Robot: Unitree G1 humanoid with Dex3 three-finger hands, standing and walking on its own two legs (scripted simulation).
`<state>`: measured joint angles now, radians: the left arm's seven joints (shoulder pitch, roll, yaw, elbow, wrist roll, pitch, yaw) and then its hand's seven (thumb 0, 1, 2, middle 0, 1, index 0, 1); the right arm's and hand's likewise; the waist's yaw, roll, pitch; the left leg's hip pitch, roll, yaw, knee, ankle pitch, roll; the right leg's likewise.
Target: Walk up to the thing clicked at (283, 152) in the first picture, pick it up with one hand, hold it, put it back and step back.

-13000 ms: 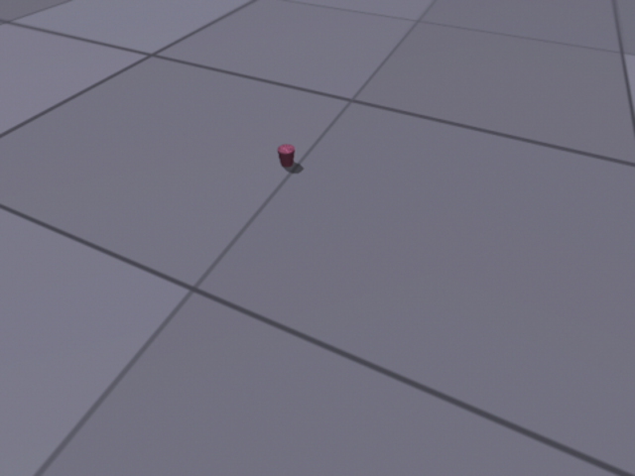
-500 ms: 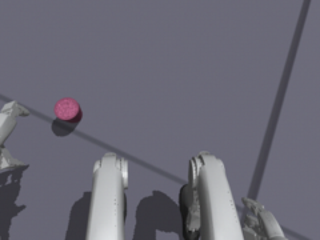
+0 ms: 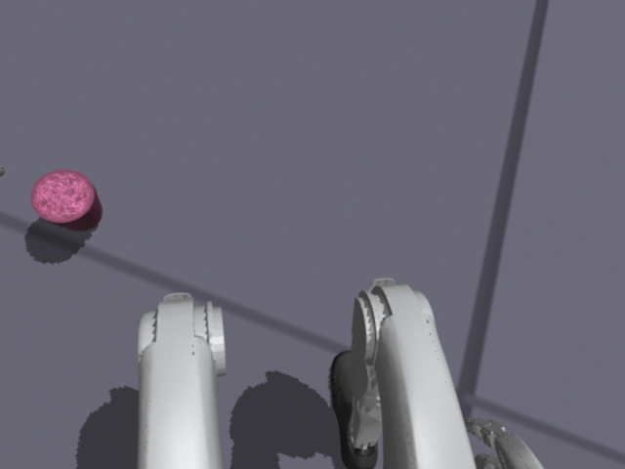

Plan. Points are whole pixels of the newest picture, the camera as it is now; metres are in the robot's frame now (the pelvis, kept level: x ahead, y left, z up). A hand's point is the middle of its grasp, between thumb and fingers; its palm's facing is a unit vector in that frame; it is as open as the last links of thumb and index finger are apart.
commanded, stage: rise first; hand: left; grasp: from above
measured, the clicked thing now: (73, 205) +0.49 +0.36 -0.30
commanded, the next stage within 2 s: approach in 0.72 s
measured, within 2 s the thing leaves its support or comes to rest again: neither
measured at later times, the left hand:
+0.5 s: hand out of the picture +0.42 +0.40 -0.17, palm faces -0.45 -0.09 -0.89, open 14.1 cm
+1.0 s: hand (8, 212) +0.44 +0.39 -0.19, palm faces -0.46 -0.09 -0.88, open 14.0 cm
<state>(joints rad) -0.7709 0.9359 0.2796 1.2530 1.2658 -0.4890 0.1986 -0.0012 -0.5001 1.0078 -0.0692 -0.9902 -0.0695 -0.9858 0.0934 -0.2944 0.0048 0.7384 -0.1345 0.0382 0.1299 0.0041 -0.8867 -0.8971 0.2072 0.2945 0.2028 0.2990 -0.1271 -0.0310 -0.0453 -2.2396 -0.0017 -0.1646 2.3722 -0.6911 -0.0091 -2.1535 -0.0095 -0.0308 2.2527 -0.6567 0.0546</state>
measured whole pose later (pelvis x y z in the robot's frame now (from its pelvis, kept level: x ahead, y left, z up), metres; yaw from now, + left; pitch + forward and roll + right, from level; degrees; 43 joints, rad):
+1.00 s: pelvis +0.01 +0.00 -0.03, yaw -2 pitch +32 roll -12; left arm -0.94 1.01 0.22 1.45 1.37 -0.47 0.33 0.00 -0.52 0.98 -0.08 -1.07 -0.09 -1.05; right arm 0.07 -0.28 0.08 0.74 -0.20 0.05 0.16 0.00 -0.91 -0.90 0.21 0.29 0.20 0.30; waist -0.20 -0.06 0.01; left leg -2.34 -0.01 -0.19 2.49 -0.72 0.00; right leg -2.24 0.01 -0.04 2.35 -0.68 0.07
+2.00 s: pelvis +0.00 +0.01 -0.04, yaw -4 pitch +31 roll -14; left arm -1.12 1.08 0.16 1.64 1.44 -0.37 0.44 0.00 -0.42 1.07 -0.13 -1.15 -0.14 -1.13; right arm 0.07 -0.28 0.17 0.67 -0.21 -0.01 0.16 0.00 -0.91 -0.90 0.21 0.29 0.20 0.30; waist -0.31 -0.10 0.05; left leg -2.37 -0.01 -0.21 2.52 -0.70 0.01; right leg -2.25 0.02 -0.06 2.34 -0.65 0.05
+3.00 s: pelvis +0.01 +0.02 -0.05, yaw -7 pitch +29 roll -16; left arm -1.07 1.16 0.16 1.67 1.38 -0.33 0.46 0.00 -0.42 1.15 -0.14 -1.21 -0.14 -1.20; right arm 0.09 -0.31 0.27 0.63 -0.23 -0.09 0.19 0.00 -0.91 -0.90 0.21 0.30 0.20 0.30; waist -0.35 -0.13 0.12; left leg -2.37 0.00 -0.25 2.57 -0.73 0.02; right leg -2.24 0.04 -0.09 2.35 -0.65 0.06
